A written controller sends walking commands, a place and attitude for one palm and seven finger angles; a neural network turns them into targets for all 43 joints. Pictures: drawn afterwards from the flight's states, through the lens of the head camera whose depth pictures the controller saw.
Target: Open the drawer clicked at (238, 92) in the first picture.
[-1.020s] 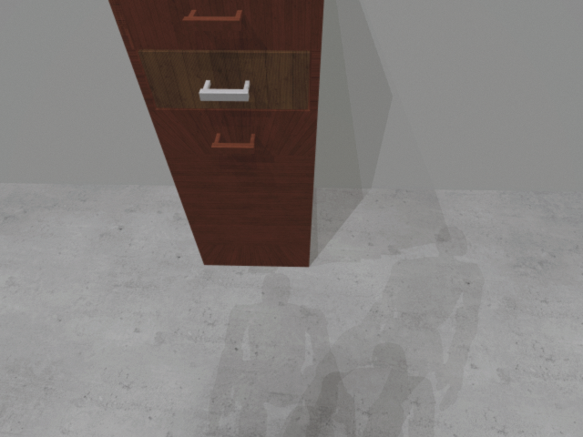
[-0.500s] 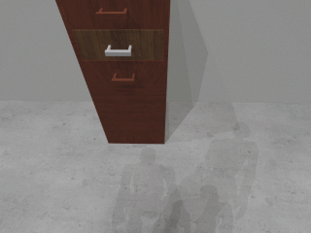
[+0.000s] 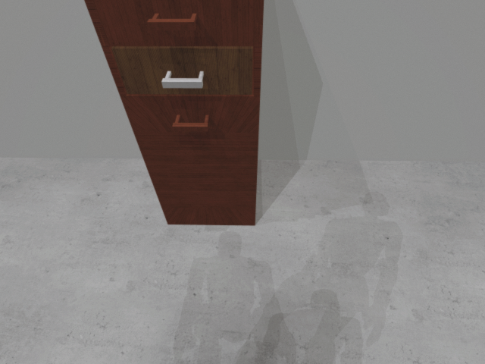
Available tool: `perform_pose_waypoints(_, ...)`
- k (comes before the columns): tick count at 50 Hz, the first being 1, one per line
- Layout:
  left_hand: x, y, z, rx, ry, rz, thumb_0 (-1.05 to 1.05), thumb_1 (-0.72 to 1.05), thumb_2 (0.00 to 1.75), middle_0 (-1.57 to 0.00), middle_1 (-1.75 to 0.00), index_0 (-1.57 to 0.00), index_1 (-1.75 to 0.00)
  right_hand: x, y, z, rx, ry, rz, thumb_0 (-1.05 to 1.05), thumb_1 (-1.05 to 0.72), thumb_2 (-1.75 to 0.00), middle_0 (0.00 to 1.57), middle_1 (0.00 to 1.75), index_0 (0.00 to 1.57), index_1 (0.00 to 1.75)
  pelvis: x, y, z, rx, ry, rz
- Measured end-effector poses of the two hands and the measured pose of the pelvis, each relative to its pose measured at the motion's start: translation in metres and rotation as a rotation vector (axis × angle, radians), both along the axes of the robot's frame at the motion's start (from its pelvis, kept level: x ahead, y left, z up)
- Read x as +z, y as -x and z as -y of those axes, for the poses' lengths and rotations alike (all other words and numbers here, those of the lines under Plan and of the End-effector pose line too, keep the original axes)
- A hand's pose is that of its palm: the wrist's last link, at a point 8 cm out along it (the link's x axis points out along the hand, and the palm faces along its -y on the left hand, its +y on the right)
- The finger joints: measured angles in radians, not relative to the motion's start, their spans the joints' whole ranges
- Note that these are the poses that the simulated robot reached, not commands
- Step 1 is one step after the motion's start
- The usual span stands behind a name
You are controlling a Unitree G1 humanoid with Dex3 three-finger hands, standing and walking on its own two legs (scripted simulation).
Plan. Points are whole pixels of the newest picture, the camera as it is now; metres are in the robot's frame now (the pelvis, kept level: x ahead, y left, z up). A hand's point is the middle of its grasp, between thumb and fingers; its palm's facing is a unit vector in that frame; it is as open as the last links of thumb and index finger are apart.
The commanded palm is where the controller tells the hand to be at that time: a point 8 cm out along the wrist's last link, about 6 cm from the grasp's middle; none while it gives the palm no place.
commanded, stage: take the last steps up to it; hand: left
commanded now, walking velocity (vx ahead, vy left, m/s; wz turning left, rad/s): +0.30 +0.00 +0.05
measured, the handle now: (183, 79) +0.81 +0.22 +0.04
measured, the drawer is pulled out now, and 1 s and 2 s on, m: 0.00 0.00 0.00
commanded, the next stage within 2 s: come to a stop and stand still in 0.76 s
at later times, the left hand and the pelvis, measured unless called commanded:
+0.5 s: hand (148, 361) +0.16 +0.20 -0.17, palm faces +0.04 -0.97 -0.23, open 7.3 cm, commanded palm none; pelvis +0.11 +0.00 +0.00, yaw +1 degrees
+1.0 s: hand (191, 292) +0.30 +0.14 -0.18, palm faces +0.11 -0.98 -0.19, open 7.3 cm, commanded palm none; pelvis +0.29 -0.04 -0.01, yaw +3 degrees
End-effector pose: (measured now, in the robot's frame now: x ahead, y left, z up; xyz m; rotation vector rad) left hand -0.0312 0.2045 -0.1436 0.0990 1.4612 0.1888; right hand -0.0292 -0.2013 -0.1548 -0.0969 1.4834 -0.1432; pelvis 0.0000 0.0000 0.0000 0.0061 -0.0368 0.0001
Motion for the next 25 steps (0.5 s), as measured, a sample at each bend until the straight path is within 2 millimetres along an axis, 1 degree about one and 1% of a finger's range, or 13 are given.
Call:
perform_pose_waypoints(3,-0.003,0.001,-0.001,0.009,0.004,-0.003,0.00,0.90,0.90,-0.20,-0.30,-0.20,-0.30,-0.002,0.001,-0.001,0.003,-0.004,-0.013,0.01,-0.91,-0.90,0.20,0.30,0.20,0.30,-0.002,-0.004,0.000,0.008,0.007,-0.002)
perform_pose_waypoints(7,-0.011,0.004,-0.003,0.039,0.021,-0.018,0.00,0.90,0.90,-0.20,-0.30,-0.20,-0.30,-0.002,-0.001,-0.002,0.005,0.003,-0.044,0.01,-0.91,-0.90,0.20,0.30,0.20,0.30,-0.008,-0.016,-0.004,0.031,0.023,-0.008)
perform_pose_waypoints(11,-0.021,0.003,-0.008,0.064,0.047,-0.056,0.00,0.90,0.90,-0.20,-0.30,-0.20,-0.30,-0.002,-0.017,-0.005,0.004,0.027,-0.045,0.01,-0.91,-0.90,0.20,0.30,0.20,0.30,-0.015,-0.036,-0.013,0.042,0.022,-0.012)
perform_pose_waypoints(13,-0.023,-0.003,-0.011,0.055,0.058,-0.086,0.00,0.91,0.90,-0.20,-0.30,-0.19,-0.30,-0.003,-0.026,-0.008,-0.004,0.037,-0.023,0.01,-0.91,-0.90,0.20,0.30,0.20,0.30,-0.018,-0.046,-0.017,0.024,-0.001,-0.016)
perform_pose_waypoints(14,-0.022,-0.009,-0.013,0.043,0.059,-0.097,0.00,0.91,0.90,-0.20,-0.30,-0.19,-0.30,-0.003,-0.028,-0.009,-0.009,0.041,-0.013,0.01,-0.91,-0.90,0.20,0.30,0.20,0.30,-0.017,-0.050,-0.018,0.019,-0.004,-0.020)
perform_pose_waypoints(15,-0.020,-0.018,-0.015,0.029,0.056,-0.099,0.00,0.91,0.90,-0.20,-0.30,-0.19,-0.30,-0.001,-0.029,-0.011,-0.017,0.041,-0.010,0.01,-0.91,-0.90,0.20,0.30,0.20,0.30,-0.016,-0.054,-0.019,0.017,-0.006,-0.023)
perform_pose_waypoints(17,-0.016,-0.046,-0.020,0.007,0.046,-0.071,0.01,0.91,0.90,-0.20,-0.30,-0.19,-0.30,0.004,-0.027,-0.014,-0.027,0.033,-0.026,0.00,-0.91,-0.90,0.20,0.30,0.20,0.30,-0.012,-0.063,-0.018,0.019,-0.009,-0.031)
perform_pose_waypoints(19,-0.010,-0.081,-0.023,-0.006,0.035,-0.009,0.01,0.91,0.90,-0.20,-0.30,-0.19,-0.30,0.010,-0.025,-0.017,-0.030,0.017,-0.063,0.00,-0.91,-0.90,0.20,0.30,0.20,0.30,-0.006,-0.072,-0.015,0.022,-0.010,-0.041)
perform_pose_waypoints(21,-0.002,-0.114,-0.031,-0.026,-0.006,0.036,0.02,0.94,0.90,-0.20,-0.30,-0.20,-0.30,0.014,-0.023,-0.018,-0.032,-0.001,-0.105,0.00,-0.91,-0.90,0.20,0.30,0.20,0.30,-0.002,-0.083,-0.011,0.022,-0.007,-0.048)
perform_pose_waypoints(23,0.005,-0.147,-0.038,-0.038,-0.035,0.090,0.03,0.95,0.90,-0.20,-0.30,-0.20,-0.30,0.016,-0.025,-0.015,-0.035,-0.019,-0.144,0.00,-0.91,-0.90,0.20,0.30,0.20,0.30,-0.001,-0.095,-0.005,0.023,-0.004,-0.053)
perform_pose_waypoints(25,0.011,-0.181,-0.039,-0.058,-0.060,0.139,0.03,0.95,0.90,-0.20,-0.30,-0.19,-0.30,0.014,-0.030,-0.010,-0.040,-0.036,-0.176,0.00,-0.91,-0.90,0.20,0.30,0.20,0.30,-0.001,-0.108,0.002,0.023,-0.004,-0.055)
